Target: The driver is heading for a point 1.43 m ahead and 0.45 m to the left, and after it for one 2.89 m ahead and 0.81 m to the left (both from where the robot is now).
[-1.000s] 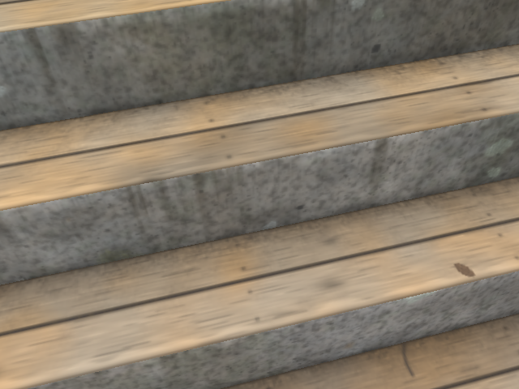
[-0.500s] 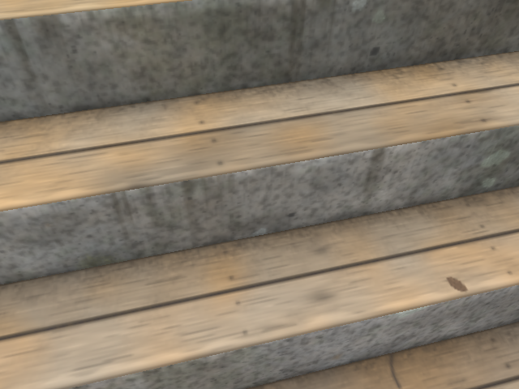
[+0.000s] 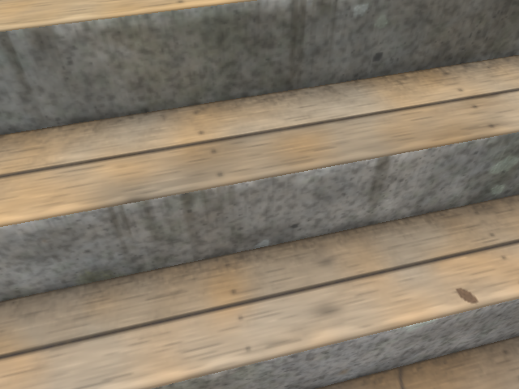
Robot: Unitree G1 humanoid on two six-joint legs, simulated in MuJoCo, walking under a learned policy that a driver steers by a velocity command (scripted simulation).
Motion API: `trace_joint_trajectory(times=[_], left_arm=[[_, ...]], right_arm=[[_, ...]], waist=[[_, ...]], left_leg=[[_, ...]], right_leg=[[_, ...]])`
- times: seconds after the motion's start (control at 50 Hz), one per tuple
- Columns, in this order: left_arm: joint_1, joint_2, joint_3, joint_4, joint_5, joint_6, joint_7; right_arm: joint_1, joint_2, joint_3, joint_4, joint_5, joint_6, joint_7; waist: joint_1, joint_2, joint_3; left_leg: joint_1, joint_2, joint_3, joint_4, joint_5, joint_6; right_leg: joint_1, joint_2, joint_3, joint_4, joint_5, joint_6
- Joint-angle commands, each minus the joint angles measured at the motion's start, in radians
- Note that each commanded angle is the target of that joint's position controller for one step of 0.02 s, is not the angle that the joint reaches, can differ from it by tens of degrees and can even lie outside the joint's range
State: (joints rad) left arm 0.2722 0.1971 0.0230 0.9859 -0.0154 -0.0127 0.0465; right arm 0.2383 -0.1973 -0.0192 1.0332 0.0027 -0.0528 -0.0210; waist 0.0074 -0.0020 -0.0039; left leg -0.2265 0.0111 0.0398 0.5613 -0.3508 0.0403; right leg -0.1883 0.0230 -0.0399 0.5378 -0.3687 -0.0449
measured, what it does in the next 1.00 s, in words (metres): climbs, turning left: right foot 0.21 m higher, then left foot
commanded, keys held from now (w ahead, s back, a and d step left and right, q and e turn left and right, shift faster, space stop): w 0.24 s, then w+q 0.76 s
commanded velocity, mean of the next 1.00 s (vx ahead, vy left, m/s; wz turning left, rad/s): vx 0.47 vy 0.00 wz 0.32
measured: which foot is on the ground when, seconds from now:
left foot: down 0.00-0.54, up 0.56-0.96, down 0.98-1.00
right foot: down 0.00-0.10, up 0.12-0.46, down 0.48-0.98, up 1.00-1.00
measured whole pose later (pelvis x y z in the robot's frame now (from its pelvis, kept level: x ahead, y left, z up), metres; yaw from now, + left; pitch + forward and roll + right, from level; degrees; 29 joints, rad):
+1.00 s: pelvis +0.20 -0.08 +0.16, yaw +17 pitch -1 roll -1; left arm 0.14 0.21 0.00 0.69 0.00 0.01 0.06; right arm 0.30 -0.27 -0.05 0.58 -0.02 0.07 -0.02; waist -0.11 0.00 -0.07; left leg -0.47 0.02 0.16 0.92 -0.39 0.09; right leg -0.36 -0.25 -0.22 1.00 -0.54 0.02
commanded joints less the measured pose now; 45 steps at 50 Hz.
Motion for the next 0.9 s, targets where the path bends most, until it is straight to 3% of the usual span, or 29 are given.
trace_joint_trajectory(times=[0.02, 0.08, 0.1, 0.12, 0.14, 0.16, 0.18, 0.2, 0.22, 0.26, 0.3, 0.34, 0.38, 0.42, 0.44, 0.46, 0.48, 0.5, 0.52, 0.54, 0.56, 0.58, 0.6, 0.62, 0.64, 0.66, 0.72, 0.8, 0.9], left_arm=[[0.025, 0.146, 0.037, -0.050, 0.000, -0.010, -0.004], [-0.078, 0.149, 0.038, -0.092, -0.001, -0.016, -0.007], [-0.095, 0.147, 0.038, -0.096, 0.001, -0.023, -0.010], [-0.113, 0.117, 0.031, -0.095, 0.004, -0.036, -0.019], [-0.130, 0.062, 0.019, -0.076, 0.001, -0.053, -0.032], [-0.087, 0.053, 0.030, -0.068, -0.040, -0.050, -0.033], [-0.155, 0.041, 0.028, -0.120, -0.084, -0.051, -0.026], [-0.241, 0.012, 0.013, -0.182, -0.087, -0.055, -0.021], [-0.270, -0.008, -0.002, -0.223, -0.063, -0.069, -0.026], [-0.220, -0.091, -0.040, -0.264, -0.026, -0.068, -0.040], [-0.243, -0.112, -0.077, -0.348, -0.013, -0.055, -0.057], [-0.328, -0.077, -0.092, -0.435, 0.010, -0.054, -0.054], [-0.416, -0.085, -0.117, -0.534, 0.021, -0.067, -0.045], [-0.534, -0.106, -0.147, -0.645, 0.051, -0.086, -0.050], [-0.526, -0.090, -0.153, -0.643, 0.049, -0.088, -0.058], [-0.508, -0.111, -0.146, -0.645, 0.026, -0.079, -0.045], [-0.273, 0.002, -0.084, -0.564, -0.008, -0.059, -0.037], [-0.128, 0.113, -0.023, -0.529, -0.017, -0.067, -0.033], [0.080, 0.219, 0.026, -0.475, 0.027, -0.077, -0.030], [0.333, 0.415, 0.080, -0.352, 0.071, -0.062, -0.025], [0.357, 0.333, 0.057, -0.249, 0.069, -0.034, -0.001], [0.268, 0.253, 0.031, -0.250, 0.053, -0.036, -0.005], [0.180, 0.093, 0.001, -0.180, 0.060, -0.034, -0.019], [-0.018, -0.054, -0.035, -0.174, 0.083, -0.040, -0.035], [-0.141, -0.128, -0.050, -0.171, 0.081, -0.040, -0.042], [-0.211, -0.141, -0.056, -0.171, 0.072, -0.051, -0.042], [-0.279, -0.052, -0.047, -0.175, 0.046, -0.053, -0.032], [-0.230, 0.087, -0.014, -0.249, 0.082, -0.041, 0.005], [-0.108, 0.194, 0.031, -0.329, 0.063, -0.009, 0.043]], right_arm=[[0.026, -0.082, -0.007, -0.042, -0.003, -0.025, 0.016], [0.099, -0.118, -0.026, -0.034, -0.009, -0.024, 0.025], [0.137, -0.141, -0.039, -0.036, -0.009, -0.018, 0.020], [0.226, -0.183, -0.058, -0.021, -0.006, -0.001, 0.006], [0.327, -0.196, -0.060, 0.010, -0.004, 0.029, -0.013], [0.272, -0.200, -0.058, 0.011, -0.018, 0.032, -0.029], [0.219, -0.167, -0.049, 0.012, -0.026, 0.019, -0.030], [0.216, -0.112, -0.033, 0.029, -0.036, 0.008, -0.015], [0.221, -0.072, -0.020, 0.044, -0.038, -0.003, -0.002], [0.254, -0.074, -0.014, 0.073, -0.033, 0.016, 0.003], [0.180, -0.103, -0.012, 0.042, -0.019, 0.030, -0.006], [0.156, -0.136, -0.016, 0.007, -0.009, 0.030, -0.025], [0.195, -0.133, -0.017, -0.002, 0.004, 0.025, -0.057], [0.269, -0.138, -0.026, 0.006, 0.032, 0.036, -0.074], [0.216, -0.189, -0.040, -0.022, 0.045, 0.053, -0.073], [0.305, -0.233, -0.054, -0.003, 0.050, 0.058, -0.075], [0.289, -0.274, -0.054, -0.020, 0.019, 0.053, -0.058], [0.251, -0.291, -0.051, -0.027, 0.004, 0.031, -0.038], [0.190, -0.247, -0.055, -0.079, 0.038, 0.004, -0.035], [0.104, -0.161, -0.048, -0.129, 0.018, -0.029, -0.002], [0.040, -0.142, -0.055, -0.102, -0.001, -0.029, 0.062], [0.062, -0.010, -0.025, -0.148, 0.034, -0.038, 0.083], [-0.157, 0.074, -0.001, -0.260, 0.019, -0.022, 0.076], [-0.055, 0.097, 0.005, -0.291, 0.048, 0.000, 0.068], [-0.036, 0.075, 0.010, -0.324, 0.041, 0.020, 0.068], [0.012, 0.027, 0.006, -0.332, 0.029, 0.045, 0.066], [0.107, -0.063, -0.006, -0.364, 0.020, 0.102, 0.033], [0.040, -0.171, -0.045, -0.439, -0.020, 0.132, -0.011], [-0.072, -0.119, -0.029, -0.549, -0.011, 0.133, -0.011]], waist=[[0.000, -0.125, -0.010], [-0.067, -0.028, -0.066], [-0.088, 0.023, -0.100], [-0.125, 0.134, -0.124], [-0.169, 0.292, -0.084], [-0.113, 0.238, 0.026], [-0.085, 0.196, 0.154], [-0.084, 0.149, 0.204], [-0.064, 0.037, 0.205], [-0.042, 0.040, 0.111], [-0.002, 0.036, 0.130], [-0.016, 0.026, 0.141], [-0.036, 0.106, 0.125], [-0.049, 0.093, 0.054], [-0.011, 0.074, 0.017], [0.006, 0.229, -0.094], [0.094, 0.222, -0.235], [0.200, 0.315, -0.324], [0.291, 0.099, -0.488], [0.309, -0.393, -0.680], [0.251, -0.389, -0.613], [0.174, -0.371, -0.494], [0.149, -0.272, -0.258], [-0.011, -0.271, -0.152], [-0.067, -0.183, -0.102], [-0.119, -0.151, -0.043], [-0.227, -0.059, 0.024], [-0.214, -0.009, -0.007], [-0.121, -0.090, -0.046]], left_leg=[[-0.127, -0.015, 0.020, 0.083, 0.125, 0.057], [0.002, -0.014, 0.003, -0.014, 0.275, 0.080], [0.100, 0.009, -0.040, -0.065, 0.429, 0.098], [0.261, 0.095, -0.166, -0.159, 0.562, 0.147], [0.375, 0.296, -0.403, -0.300, 0.689, 0.286], [0.308, 0.421, -0.513, -0.342, 0.466, 0.367], [0.304, 0.426, -0.469, -0.357, 0.310, 0.315], [0.338, 0.406, -0.388, -0.355, 0.301, 0.259], [0.360, 0.374, -0.304, -0.345, 0.329, 0.202], [0.312, 0.374, -0.264, -0.386, 0.307, 0.185], [0.182, 0.346, -0.210, -0.448, 0.153, 0.150], [0.081, 0.291, -0.167, -0.494, 0.087, 0.128], [0.098, 0.278, -0.171, -0.511, 0.180, 0.123], [-0.035, 0.246, -0.156, -0.611, 0.182, 0.112], [-0.169, 0.196, -0.100, -0.681, 0.261, 0.126], [-0.119, 0.252, -0.145, -0.612, 0.667, 0.126], [0.048, 0.247, -0.107, -0.466, 1.177, 0.126], [0.171, 0.236, -0.076, -0.207, 1.799, 0.103], [-0.064, 0.172, -0.094, 0.181, 1.719, 0.037], [-0.183, 0.012, -0.164, 0.552, 0.587, 0.023], [-0.296, -0.050, -0.225, 0.914, 0.090, 0.043], [-0.489, -0.082, -0.325, 1.196, 0.017, 0.066], [-0.644, -0.093, -0.207, 1.327, -0.047, 0.065], [-0.766, -0.090, -0.219, 1.404, -0.084, 0.069], [-0.698, -0.073, -0.145, 1.474, -0.056, 0.046], [-0.649, -0.076, -0.103, 1.561, -0.004, 0.027], [-0.635, -0.024, -0.139, 1.595, 0.101, 0.020], [-0.565, -0.045, -0.006, 1.369, 0.314, -0.023], [-0.516, 0.031, 0.075, 0.756, 0.033, -0.054]], right_leg=[[0.128, -0.179, 0.231, -0.114, 0.637, -0.168], [0.133, -0.141, 0.115, 0.055, 1.165, -0.143], [0.072, -0.093, 0.067, 0.170, 1.141, -0.101], [-0.112, -0.029, 0.016, 0.358, 0.869, -0.042], [-0.364, 0.076, -0.057, 0.711, 0.091, 0.028], [-0.568, 0.037, 0.052, 1.127, -0.270, 0.045], [-0.818, -0.001, 0.179, 1.322, -0.330, 0.021], [-1.019, -0.015, 0.171, 1.476, -0.368, 0.005], [-1.119, -0.046, 0.198, 1.449, -0.301, -0.008], [-1.159, -0.058, 0.105, 1.726, -0.292, -0.002], [-1.207, -0.123, 0.087, 1.747, -0.244, 0.026], [-1.182, -0.169, 0.041, 1.588, -0.168, 0.074], [-1.211, -0.212, 0.045, 1.517, -0.140, 0.110], [-0.903, -0.248, 0.010, 1.112, 0.045, 0.091], [-0.585, -0.190, -0.130, 0.826, -0.043, 0.079], [-0.361, -0.116, -0.104, 0.805, -0.293, 0.063], [-0.230, -0.018, -0.197, 0.805, -0.260, 0.046], [-0.158, 0.000, -0.082, 0.718, -0.203, 0.002], [0.110, -0.196, 0.370, 0.502, -0.285, -0.107], [0.347, -0.401, 0.901, 0.033, -0.239, -0.202], [0.285, -0.358, 0.849, -0.070, -0.378, -0.123], [0.201, -0.422, 0.844, -0.069, -0.275, -0.127], [0.050, -0.318, 0.535, 0.054, -0.081, -0.044], [-0.058, -0.319, 0.401, 0.145, -0.004, -0.025], [-0.202, -0.305, 0.320, 0.142, 0.005, -0.013], [-0.353, -0.338, 0.296, 0.114, -0.042, -0.019], [-0.477, -0.399, 0.245, 0.001, -0.179, 0.003], [-0.377, -0.341, 0.004, -0.035, -0.090, 0.004], [-0.067, -0.375, -0.061, -0.083, -0.019, -0.020]])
